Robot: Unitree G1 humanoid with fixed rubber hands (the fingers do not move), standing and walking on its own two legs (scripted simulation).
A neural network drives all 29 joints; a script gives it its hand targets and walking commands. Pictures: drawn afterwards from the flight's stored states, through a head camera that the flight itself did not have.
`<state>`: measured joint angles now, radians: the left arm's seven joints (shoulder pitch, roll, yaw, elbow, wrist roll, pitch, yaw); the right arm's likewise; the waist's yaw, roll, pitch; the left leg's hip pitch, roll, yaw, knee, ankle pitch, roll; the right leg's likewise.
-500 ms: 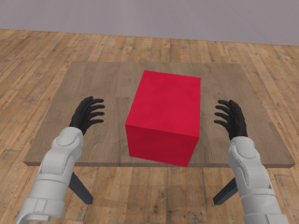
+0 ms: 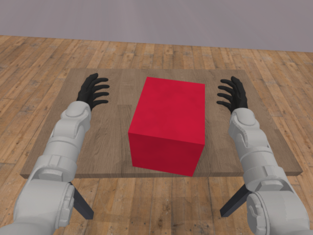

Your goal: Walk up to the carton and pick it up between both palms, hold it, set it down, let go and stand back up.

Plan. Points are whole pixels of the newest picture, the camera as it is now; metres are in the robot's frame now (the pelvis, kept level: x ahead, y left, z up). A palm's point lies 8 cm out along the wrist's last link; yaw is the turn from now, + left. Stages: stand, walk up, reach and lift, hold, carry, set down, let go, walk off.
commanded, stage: reach and lift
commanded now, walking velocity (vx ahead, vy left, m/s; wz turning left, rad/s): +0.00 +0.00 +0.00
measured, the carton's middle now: (168, 125) +0.44 -0.04 -0.01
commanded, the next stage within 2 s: none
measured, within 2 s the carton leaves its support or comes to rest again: neither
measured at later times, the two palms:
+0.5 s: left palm (94, 110) +0.43 +0.18 +0.08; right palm (230, 114) +0.40 -0.21 +0.09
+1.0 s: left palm (102, 123) +0.42 +0.17 +0.04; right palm (224, 129) +0.39 -0.20 +0.03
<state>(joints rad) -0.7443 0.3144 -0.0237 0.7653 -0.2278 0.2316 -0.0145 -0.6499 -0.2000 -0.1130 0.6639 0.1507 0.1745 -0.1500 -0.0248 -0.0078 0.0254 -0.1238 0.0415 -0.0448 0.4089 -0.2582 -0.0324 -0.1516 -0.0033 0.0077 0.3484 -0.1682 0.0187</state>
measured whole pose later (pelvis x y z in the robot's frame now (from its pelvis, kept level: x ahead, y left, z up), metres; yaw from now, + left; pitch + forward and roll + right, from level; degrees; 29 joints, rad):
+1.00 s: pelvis -0.02 -0.01 -0.02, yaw -1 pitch +18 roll -1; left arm -0.98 0.24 -0.06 1.51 -0.32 -0.39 0.02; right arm -0.83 -0.15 -0.10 1.19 0.15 -0.25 -0.15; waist -0.05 0.01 -0.20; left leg -0.66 0.04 -0.04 0.62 -0.27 -0.04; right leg -0.70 0.00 0.01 0.56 -0.18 0.02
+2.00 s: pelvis +0.00 +0.01 -0.01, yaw -1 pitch +14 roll -2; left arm -0.91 0.06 0.40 1.40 0.33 -0.35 0.04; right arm -0.78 0.07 -0.73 1.18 -0.41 -0.38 -0.12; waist -0.06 -0.01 -0.14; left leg -0.49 0.04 -0.04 0.51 -0.26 -0.04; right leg -0.47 0.00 0.01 0.35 -0.12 0.03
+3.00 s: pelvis -0.01 +0.01 +0.00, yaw +0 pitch +14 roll -2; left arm -0.88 0.04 0.41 1.34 0.32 -0.40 0.04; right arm -0.77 0.07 -0.68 1.15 -0.42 -0.47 -0.15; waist -0.06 0.00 -0.14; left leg -0.48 0.04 -0.04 0.46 -0.22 -0.04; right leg -0.46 0.00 0.00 0.30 -0.08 0.03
